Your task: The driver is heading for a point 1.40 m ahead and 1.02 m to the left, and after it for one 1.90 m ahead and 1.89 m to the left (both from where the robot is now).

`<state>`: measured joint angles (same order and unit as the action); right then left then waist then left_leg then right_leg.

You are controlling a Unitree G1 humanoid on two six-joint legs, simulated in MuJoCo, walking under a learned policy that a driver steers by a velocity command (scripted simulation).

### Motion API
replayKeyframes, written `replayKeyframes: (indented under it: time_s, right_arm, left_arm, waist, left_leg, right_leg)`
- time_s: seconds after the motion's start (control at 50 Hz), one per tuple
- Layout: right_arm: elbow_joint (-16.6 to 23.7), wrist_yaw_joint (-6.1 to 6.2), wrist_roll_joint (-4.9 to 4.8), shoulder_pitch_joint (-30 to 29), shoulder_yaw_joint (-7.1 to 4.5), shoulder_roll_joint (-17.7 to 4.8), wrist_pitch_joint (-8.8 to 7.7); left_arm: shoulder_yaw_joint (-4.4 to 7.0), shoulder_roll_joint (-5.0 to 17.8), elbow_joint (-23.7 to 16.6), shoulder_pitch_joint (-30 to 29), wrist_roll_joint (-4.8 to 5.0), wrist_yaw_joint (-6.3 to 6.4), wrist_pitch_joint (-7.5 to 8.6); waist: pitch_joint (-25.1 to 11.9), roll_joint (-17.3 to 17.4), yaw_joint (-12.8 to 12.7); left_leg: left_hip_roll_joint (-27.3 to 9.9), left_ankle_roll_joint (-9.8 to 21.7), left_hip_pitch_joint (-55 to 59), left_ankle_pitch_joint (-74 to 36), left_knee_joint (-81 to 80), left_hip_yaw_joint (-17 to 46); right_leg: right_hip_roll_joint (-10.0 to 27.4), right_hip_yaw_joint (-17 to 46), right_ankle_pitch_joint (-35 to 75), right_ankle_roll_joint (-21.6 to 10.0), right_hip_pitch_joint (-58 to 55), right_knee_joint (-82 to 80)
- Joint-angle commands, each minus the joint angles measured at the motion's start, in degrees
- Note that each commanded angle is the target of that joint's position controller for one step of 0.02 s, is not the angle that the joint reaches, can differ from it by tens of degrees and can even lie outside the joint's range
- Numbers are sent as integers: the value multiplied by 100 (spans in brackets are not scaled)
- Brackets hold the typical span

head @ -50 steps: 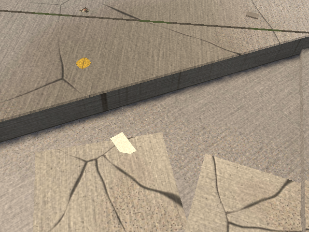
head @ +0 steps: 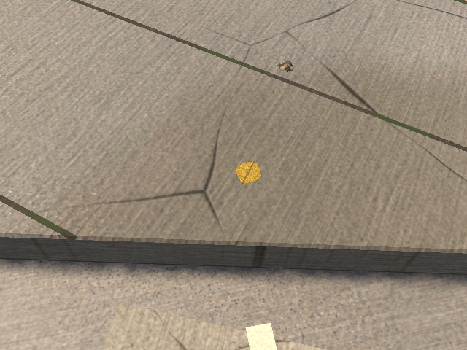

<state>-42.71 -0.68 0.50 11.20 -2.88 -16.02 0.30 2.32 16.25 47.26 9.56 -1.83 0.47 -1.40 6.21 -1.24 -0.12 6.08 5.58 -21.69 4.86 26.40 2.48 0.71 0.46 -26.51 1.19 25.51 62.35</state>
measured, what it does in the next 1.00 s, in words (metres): steps on the spot, turning left: right foot, then left foot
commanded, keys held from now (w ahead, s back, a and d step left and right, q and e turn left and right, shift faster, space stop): q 1.00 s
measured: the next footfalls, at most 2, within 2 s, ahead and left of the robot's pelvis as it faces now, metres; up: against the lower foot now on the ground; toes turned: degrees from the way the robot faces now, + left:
right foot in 0.32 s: +0.11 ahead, -0.15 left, +0.00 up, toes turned +18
left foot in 0.74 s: +0.01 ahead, +0.10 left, +0.00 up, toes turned +28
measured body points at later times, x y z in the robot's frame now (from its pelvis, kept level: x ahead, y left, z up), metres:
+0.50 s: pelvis +0.03 -0.05 +0.01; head +0.06 -0.06 +0.46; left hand +0.08 +0.26 -0.08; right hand +0.25 -0.31 -0.10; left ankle +0.00 +0.07 -0.66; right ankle +0.07 -0.16 -0.73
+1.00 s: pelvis +0.01 +0.00 +0.01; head +0.03 +0.05 +0.46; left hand -0.04 +0.33 -0.11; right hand +0.30 -0.15 -0.06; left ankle -0.03 +0.09 -0.73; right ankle +0.11 -0.13 -0.66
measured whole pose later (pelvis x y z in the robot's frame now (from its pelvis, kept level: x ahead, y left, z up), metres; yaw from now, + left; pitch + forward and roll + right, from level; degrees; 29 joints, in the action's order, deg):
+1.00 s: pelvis +0.01 +0.00 +0.01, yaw +35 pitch +2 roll -2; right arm -37.6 1.3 -0.3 9.5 -3.7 -17.8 1.4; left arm 4.9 20.1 43.7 7.7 -0.4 2.2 -0.6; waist 3.2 -2.1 -0.2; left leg 3.3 3.0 -15.5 10.8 24.9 6.5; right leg 0.6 2.9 -20.0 5.0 29.8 55.8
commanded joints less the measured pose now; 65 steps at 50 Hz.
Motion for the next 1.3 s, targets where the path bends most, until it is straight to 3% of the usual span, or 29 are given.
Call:
replayKeyframes:
  time_s: [0.02,0.12,0.14,0.2,0.3,0.32,0.34,0.36,0.38,0.4,0.46,0.56,0.7,0.74,0.76,0.78,0.8,0.82,0.84,0.86,0.92,1.06,1.14,1.2,1.22,1.24,1.26,1.28,1.3]
  right_arm:
    - [204,14,21,228,-271,-913,-6]
    - [84,10,63,284,-345,-1017,118]
    - [402,150,-145,-230,-344,-1028,8]
    - [327,304,-112,-155,-387,-1126,-13]
    - [403,315,-201,-262,-400,-1076,192]
    - [398,316,-235,-147,-364,-955,212]
    - [446,309,-229,16,-318,-734,223]
    - [548,304,-266,-63,-389,-869,163]
    - [482,274,-124,87,-499,-1247,115]
    - [334,251,-126,250,-551,-1320,137]
    - [264,240,-130,310,-453,-916,273]
    - [741,133,-193,-437,-292,-704,201]
    - [855,-39,-165,-219,-297,-799,279]
    - [712,-8,-153,199,-403,-980,303]
    - [711,88,-173,485,-566,-1518,308]
    - [849,104,-22,446,-635,-2035,249]
    - [873,64,83,493,-538,-1588,114]
    - [832,75,61,240,-475,-1447,20]
    - [856,105,-37,-109,-458,-1319,-15]
    - [892,132,-132,-341,-398,-1173,-12]
    - [919,199,-72,-419,-329,-1096,19]
    - [891,248,-77,-316,-377,-1270,86]
    - [919,201,-111,-402,-384,-1293,137]
    - [970,229,-209,-612,-354,-1213,199]
    - [965,254,-201,-481,-298,-1031,205]
    - [950,249,-125,-139,-205,-681,196]
    - [1052,261,-128,-254,-304,-999,143]
    - [920,271,-50,-34,-419,-1363,118]
    - [773,267,-95,12,-462,-1381,133]
  left_arm:
    - [127,536,-158,615,-1,25,-112]
    - [131,566,-361,115,22,65,-170]
    - [198,607,-515,-291,236,203,3]
    - [193,647,-493,-281,210,294,221]
    - [224,662,-276,232,295,135,323]
    - [278,820,-234,370,265,137,319]
    - [353,1219,-290,362,126,162,285]
    - [390,1423,-386,66,-98,149,260]
    - [324,1162,-557,-324,-126,167,283]
    - [260,895,-659,-618,-27,203,292]
    - [183,757,-672,-640,160,248,252]
    - [285,1060,-530,-119,126,262,122]
    - [437,1365,-494,-231,309,105,106]
    - [386,1114,-355,17,362,80,142]
    - [296,796,-395,197,138,36,169]
    - [194,546,-822,-226,-18,58,205]
    - [299,879,-826,-633,59,100,209]
    - [333,941,-824,-603,181,111,190]
    - [361,944,-685,-409,190,161,161]
    - [391,1014,-653,-344,142,211,129]
    - [397,923,-644,-91,138,193,142]
    - [323,772,-826,-353,163,124,202]
    - [338,820,-878,-277,214,49,294]
    - [365,814,-792,128,220,-1,368]
    - [414,1009,-759,297,158,12,373]
    - [461,1399,-863,126,47,48,329]
    - [460,1442,-842,156,-120,19,315]
    - [375,1150,-941,2,-32,20,337]
    - [315,949,-964,-159,39,41,340]
  waist:
    - [-1209,502,-94]
    - [-964,707,95]
    - [-862,616,77]
    - [-978,781,124]
    - [-919,846,-134]
    - [-952,658,-161]
    - [-1037,-278,-3]
    - [-753,-1461,52]
    - [-673,-1112,181]
    - [-683,-736,285]
    - [-567,-543,196]
    - [-707,-794,-285]
    - [-941,-922,-106]
    - [-1055,-486,105]
    - [-1233,817,85]
    - [-1326,2010,143]
    - [-1530,1050,488]
    - [-1304,914,276]
    - [-1127,686,105]
    - [-997,746,36]
    - [-1081,913,-98]
    - [-928,993,96]
    - [-1001,1042,96]
    - [-1085,988,-195]
    - [-1220,719,-184]
    - [-1285,-618,137]
    - [-1018,-1482,81]
    - [-989,-945,93]
    - [-906,-667,140]
  left_leg:
    - [-1450,814,998,-1298,-918,1778]
    - [-1316,726,770,953,-1260,2295]
    - [-1354,753,717,1641,-1324,2723]
    - [-1343,665,949,1785,-1264,2871]
    - [-936,340,467,1347,-986,2836]
    - [-677,101,184,1778,-678,2626]
    - [-176,-216,-481,2505,423,1866]
    - [517,-469,-1102,2889,1836,770]
    - [64,-679,-1118,2665,2882,863]
    - [-3,-758,-1039,2326,3315,800]
    - [-164,-1026,-1327,1842,4077,527]
    - [-669,-1249,-1340,1661,2820,40]
    - [-664,-796,207,1220,771,-519]
    - [-538,-377,1420,43,-415,-421]
    - [-1506,40,2550,-1758,-598,985]
    - [-2836,1299,2662,-2821,-551,2852]
    - [-2722,1535,2452,-2357,-659,2628]
    - [-2398,1233,2172,-1868,-709,2107]
    - [-2056,901,1967,-1199,-729,1779]
    - [-1936,751,1785,-1015,-761,1684]
    - [-1651,764,1337,-1018,-812,1517]
    - [-1540,795,1154,-128,-672,2129]
    - [-1497,756,1154,-585,-450,2630]
    - [-1183,440,1065,-752,-62,2714]
    - [-943,141,745,-118,301,2436]
    - [-260,-238,43,1550,1439,1490]
    - [270,-510,-789,3312,2486,836]
    - [-51,-707,-860,3206,3488,943]
    - [-97,-800,-884,2854,3841,924]
  right_leg:
    - [48,164,214,67,-29,-278]
    - [-37,264,407,98,62,-1032]
    - [-103,703,447,193,187,-1382]
    - [-177,781,580,277,-26,-2048]
    - [-340,452,1283,84,-1376,-3768]
    - [17,575,1524,-66,-1855,-4244]
    - [1116,1575,1304,-559,-2273,-4535]
    - [1951,2709,1987,-1289,-1750,-4929]
    - [2127,2630,2337,-1457,-1497,-4839]
    - [1806,2043,2475,-1240,-1483,-4685]
    - [1362,1162,2805,-1071,-1727,-4514]
    - [1450,725,3192,-1330,-2484,-4530]
    - [1671,169,3720,-1126,-2179,-4065]
    - [1418,-292,2997,-569,-1524,-3242]
    - [900,-842,1299,-18,-267,-1797]
    - [60,-655,-1197,337,1199,-574]
    - [150,151,-1215,316,1232,309]
    - [237,287,-735,212,1235,422]
    - [309,325,-262,196,1226,247]
    - [319,357,72,231,1214,87]
    - [88,297,642,351,730,14]
    - [-125,456,674,426,295,-1717]
    - [-273,488,533,317,-207,-2435]
    - [-266,379,1473,151,-1091,-3943]
    - [247,648,2136,-27,-1709,-4281]
    - [1416,1807,3074,-553,-2194,-4472]
    - [2126,2941,3804,-1592,-1931,-4567]
    - [2235,2772,3717,-1832,-1844,-4523]
    - [1870,2218,3532,-1606,-1806,-4420]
